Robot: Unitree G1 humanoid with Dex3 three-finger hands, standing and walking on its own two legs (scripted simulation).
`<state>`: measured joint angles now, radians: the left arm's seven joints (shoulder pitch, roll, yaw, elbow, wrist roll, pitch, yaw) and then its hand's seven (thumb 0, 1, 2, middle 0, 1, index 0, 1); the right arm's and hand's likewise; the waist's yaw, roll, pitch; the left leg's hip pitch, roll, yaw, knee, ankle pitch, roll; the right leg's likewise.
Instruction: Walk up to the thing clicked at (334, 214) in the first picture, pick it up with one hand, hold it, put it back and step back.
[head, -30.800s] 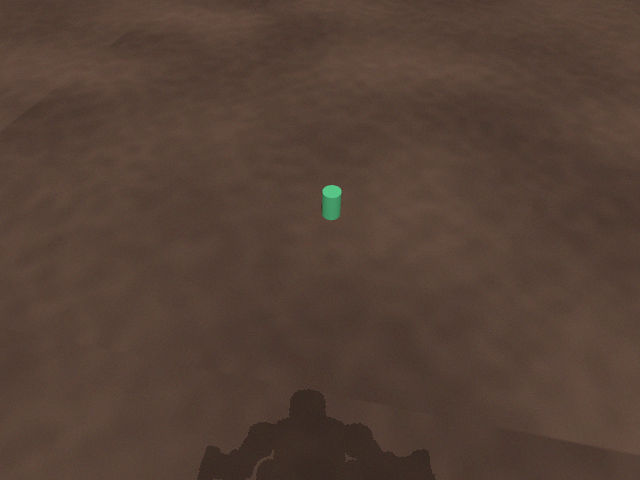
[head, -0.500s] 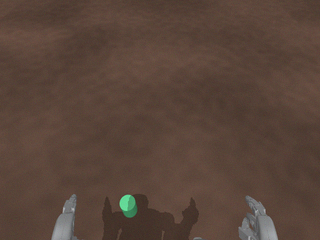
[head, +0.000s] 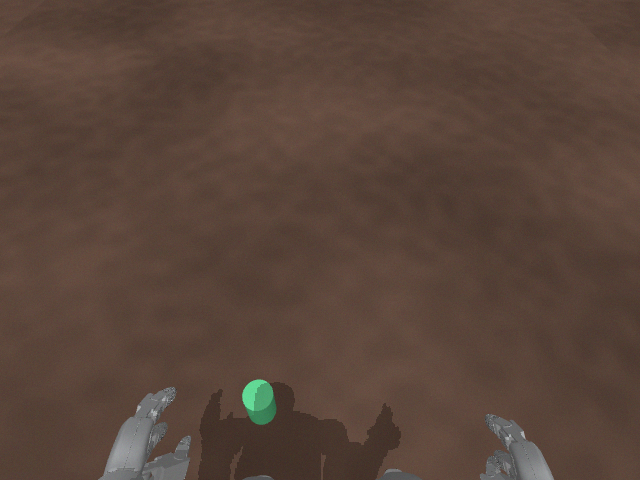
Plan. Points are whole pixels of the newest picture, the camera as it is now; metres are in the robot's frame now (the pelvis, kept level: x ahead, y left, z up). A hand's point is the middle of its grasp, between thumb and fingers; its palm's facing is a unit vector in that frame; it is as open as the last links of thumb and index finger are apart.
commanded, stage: stand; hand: left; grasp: from the side
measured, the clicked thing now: (260, 402) +0.41 +0.18 -0.66
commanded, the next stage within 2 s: none
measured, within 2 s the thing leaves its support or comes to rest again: neither
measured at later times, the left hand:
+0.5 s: hand out of the picture +0.06 +0.24 -0.12, palm faces +0.01 -0.94 -0.34, open 7.4 cm
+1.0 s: hand out of the picture +0.06 +0.23 -0.11, palm faces +0.02 -0.94 -0.34, open 7.3 cm
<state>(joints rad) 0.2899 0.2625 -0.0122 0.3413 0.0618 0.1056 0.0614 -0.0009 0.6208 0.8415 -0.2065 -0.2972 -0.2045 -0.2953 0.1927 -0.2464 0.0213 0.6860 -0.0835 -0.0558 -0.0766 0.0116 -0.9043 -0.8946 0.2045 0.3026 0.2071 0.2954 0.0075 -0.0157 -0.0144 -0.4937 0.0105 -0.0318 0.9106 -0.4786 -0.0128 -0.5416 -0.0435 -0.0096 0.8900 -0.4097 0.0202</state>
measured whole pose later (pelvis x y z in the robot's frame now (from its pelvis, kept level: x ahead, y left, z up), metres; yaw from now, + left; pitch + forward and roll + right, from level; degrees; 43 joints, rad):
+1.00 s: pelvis +0.00 -0.01 +0.05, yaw +1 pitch -4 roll +0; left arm 0.11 0.31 0.01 1.15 0.02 -0.01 0.02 0.00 0.91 0.90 -0.21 -0.30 -0.21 -0.30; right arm 0.14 -0.33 -0.02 1.12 -0.02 0.00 -0.01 0.01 -0.91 -0.89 0.20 0.30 0.21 0.29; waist 0.01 0.01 0.07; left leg -0.09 0.01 -0.05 0.36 -0.21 -0.03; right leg -0.15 -0.04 -0.04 0.39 -0.18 0.02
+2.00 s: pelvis +0.01 -0.02 +0.05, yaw +0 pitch -2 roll +0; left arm 0.10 0.33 0.01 1.16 0.01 -0.01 0.00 0.00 0.91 0.90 -0.21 -0.30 -0.21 -0.30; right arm 0.13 -0.34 -0.01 1.13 -0.02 0.00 0.00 0.01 -0.91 -0.89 0.20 0.30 0.21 0.29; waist 0.00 0.01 0.06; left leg -0.07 0.03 -0.02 0.31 -0.20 -0.04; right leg -0.14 -0.02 -0.02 0.36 -0.17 0.01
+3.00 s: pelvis -0.16 +0.05 +0.04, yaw -5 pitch -2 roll +2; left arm 0.16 0.35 0.07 0.84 0.03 0.05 0.01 0.01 0.90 0.90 -0.21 -0.30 -0.21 -0.30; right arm 0.13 -0.38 -0.05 0.89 0.00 0.04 -0.01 0.01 -0.91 -0.89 0.20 0.30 0.21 0.30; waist 0.02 -0.02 0.16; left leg -0.42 -0.13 -0.11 1.09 -0.50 0.00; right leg -0.29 0.01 0.06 0.59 -0.27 -0.04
